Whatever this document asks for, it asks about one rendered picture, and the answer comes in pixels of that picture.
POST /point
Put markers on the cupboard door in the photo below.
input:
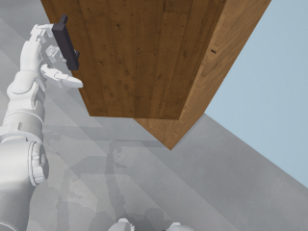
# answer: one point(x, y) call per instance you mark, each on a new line
point(137, 58)

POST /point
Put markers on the robot right shin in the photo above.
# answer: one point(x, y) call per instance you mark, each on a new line
point(175, 223)

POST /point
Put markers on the left robot forearm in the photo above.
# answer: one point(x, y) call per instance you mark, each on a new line
point(24, 118)

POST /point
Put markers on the left robot upper arm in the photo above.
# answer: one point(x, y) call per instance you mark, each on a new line
point(23, 165)

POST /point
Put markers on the left robot hand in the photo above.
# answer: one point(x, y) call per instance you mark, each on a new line
point(35, 58)

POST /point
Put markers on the robot left shin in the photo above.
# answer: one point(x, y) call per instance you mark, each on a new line
point(123, 220)

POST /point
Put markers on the handle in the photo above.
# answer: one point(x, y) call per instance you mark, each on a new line
point(64, 42)

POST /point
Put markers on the robot shin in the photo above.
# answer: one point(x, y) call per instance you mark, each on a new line
point(123, 220)
point(175, 223)

